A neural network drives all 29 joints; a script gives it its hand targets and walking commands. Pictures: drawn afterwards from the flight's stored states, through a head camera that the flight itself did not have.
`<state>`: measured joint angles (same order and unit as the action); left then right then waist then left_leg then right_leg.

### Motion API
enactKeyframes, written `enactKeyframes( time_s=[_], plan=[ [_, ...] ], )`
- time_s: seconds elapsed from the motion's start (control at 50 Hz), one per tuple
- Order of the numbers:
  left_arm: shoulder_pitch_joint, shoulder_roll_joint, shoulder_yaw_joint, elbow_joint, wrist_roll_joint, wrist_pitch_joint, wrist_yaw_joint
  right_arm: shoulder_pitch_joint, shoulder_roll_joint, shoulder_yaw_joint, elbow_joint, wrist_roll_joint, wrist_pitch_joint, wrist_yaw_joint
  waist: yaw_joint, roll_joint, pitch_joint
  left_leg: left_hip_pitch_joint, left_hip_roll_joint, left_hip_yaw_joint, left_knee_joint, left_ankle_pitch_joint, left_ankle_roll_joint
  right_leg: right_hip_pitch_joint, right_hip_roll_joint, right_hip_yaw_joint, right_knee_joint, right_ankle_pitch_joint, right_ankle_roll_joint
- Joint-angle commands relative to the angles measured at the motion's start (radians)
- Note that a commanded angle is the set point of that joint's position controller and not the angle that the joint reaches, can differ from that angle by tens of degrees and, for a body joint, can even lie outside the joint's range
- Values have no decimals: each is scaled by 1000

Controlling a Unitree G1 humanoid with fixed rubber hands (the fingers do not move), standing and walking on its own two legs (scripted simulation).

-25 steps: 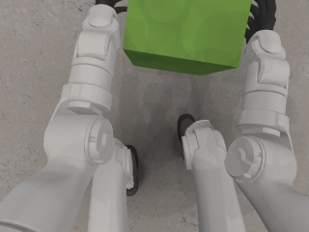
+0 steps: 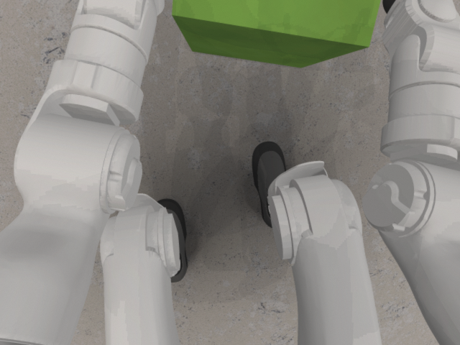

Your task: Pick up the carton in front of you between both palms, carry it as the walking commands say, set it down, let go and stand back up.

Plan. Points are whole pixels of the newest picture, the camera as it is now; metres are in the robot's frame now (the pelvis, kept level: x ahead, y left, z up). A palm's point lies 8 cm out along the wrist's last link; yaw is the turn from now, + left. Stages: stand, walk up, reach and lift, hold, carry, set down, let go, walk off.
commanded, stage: set down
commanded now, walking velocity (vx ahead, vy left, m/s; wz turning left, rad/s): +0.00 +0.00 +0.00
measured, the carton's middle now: out of the picture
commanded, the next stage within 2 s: none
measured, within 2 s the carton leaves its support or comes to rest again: rests again in 0.52 s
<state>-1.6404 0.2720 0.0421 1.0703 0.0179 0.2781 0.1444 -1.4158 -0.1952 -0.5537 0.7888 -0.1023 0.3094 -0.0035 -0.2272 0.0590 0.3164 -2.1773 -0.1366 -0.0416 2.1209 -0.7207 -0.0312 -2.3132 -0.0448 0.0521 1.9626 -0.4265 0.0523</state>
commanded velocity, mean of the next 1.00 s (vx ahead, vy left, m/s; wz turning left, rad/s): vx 0.00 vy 0.00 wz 0.00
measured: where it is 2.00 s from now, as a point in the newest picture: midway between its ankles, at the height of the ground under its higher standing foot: (222, 226)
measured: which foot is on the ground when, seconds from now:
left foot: down 0.00-1.00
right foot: down 0.00-1.00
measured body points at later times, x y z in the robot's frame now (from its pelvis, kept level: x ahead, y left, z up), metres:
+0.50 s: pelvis -0.01 +0.00 -0.02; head +0.38 -0.02 +0.19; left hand +0.59 -0.01 -0.21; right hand +0.49 -0.31 -0.20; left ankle +0.06 +0.11 -0.37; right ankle +0.14 -0.14 -0.37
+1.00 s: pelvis -0.01 +0.01 -0.02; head +0.38 -0.01 +0.18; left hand +0.59 -0.01 -0.22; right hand +0.48 -0.31 -0.21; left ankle +0.06 +0.12 -0.37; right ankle +0.14 -0.14 -0.37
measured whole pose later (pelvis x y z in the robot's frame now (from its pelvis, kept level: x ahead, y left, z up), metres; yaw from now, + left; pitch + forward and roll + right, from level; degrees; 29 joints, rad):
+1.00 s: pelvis -0.01 +0.01 -0.02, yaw -1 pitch +38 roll -4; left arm -1.72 0.28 0.04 1.10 0.11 0.21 0.01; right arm -1.52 -0.30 -0.68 1.07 -0.14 0.15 0.06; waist -0.21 0.00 0.48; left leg -2.17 -0.16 -0.06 2.20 -0.70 -0.02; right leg -2.27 -0.06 0.04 2.01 -0.41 0.07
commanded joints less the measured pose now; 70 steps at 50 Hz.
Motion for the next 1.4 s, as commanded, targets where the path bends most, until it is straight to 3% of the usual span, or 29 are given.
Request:
enactKeyframes(
  time_s=[0.0,0.16,0.4,0.56,0.72,0.82,0.9,0.94,0.98,1.04,1.12,1.18,1.24,1.38],
  plan=[
    [-485,-870,-220,-174,-109,-69,-239,-552,747,343,-50,110,-36,242,-111,172,-1235,275,-46,89,-216,369,9,947,87,-140,-14,545,-13],
    [-499,-837,-197,-146,-101,-75,-243,-551,692,279,4,81,-56,245,-128,208,-1121,311,-35,60,-213,346,15,772,73,-148,-13,436,-20],
    [-465,-741,-157,-97,-42,-75,-242,-538,628,220,99,72,-73,252,-83,207,-926,296,-23,44,-194,281,27,633,77,-129,3,320,-27],
    [-383,-681,-108,-50,25,-59,-249,-498,580,174,143,47,-73,253,-34,206,-800,259,-15,38,-186,254,31,569,84,-109,10,270,-32],
    [-319,-604,-51,-2,92,-47,-255,-447,503,105,190,3,-73,240,-15,201,-687,241,-4,18,-189,238,38,508,82,-93,17,210,-37],
    [-320,-542,-40,2,108,-48,-251,-415,447,64,212,-13,-82,226,-29,199,-665,264,6,9,-190,249,35,501,73,-96,20,200,-35],
    [-343,-354,-39,-27,100,-63,-216,-342,275,-6,245,-31,-113,177,-63,199,-691,316,27,6,-191,275,22,522,57,-111,21,214,-25],
    [-356,-141,-41,-47,85,-78,-168,-279,77,-59,282,-40,-150,120,-77,195,-720,353,46,5,-192,288,10,548,45,-118,21,229,-18],
    [-378,127,-46,-56,49,-98,-99,-208,-191,-124,298,-24,-209,34,-96,198,-756,396,62,2,-190,303,-4,579,33,-122,20,262,-16],
    [-476,176,-142,-43,-58,-107,-74,-297,-303,-67,296,69,-264,-30,-133,219,-862,434,77,-25,-159,382,-11,619,26,-117,32,350,-25],
    [-494,158,-221,-52,-170,-113,-89,-344,-354,12,268,135,-291,-43,-185,223,-948,412,84,-23,-130,443,-22,696,16,-109,28,448,-42],
    [-493,174,-258,-62,-217,-112,-100,-327,-371,22,251,157,-285,-48,-215,215,-1033,402,78,0,-124,408,-25,804,17,-113,22,493,-42],
    [-486,195,-263,-81,-225,-99,-99,-318,-367,34,207,177,-262,-58,-210,202,-1112,362,63,33,-137,328,-28,930,22,-119,9,514,-41],
    [-498,267,-148,-184,-144,-41,-61,-333,-326,95,32,223,-170,-100,-132,144,-1362,360,30,110,-236,192,-9,1210,56,-131,-70,506,-26]
  ],
)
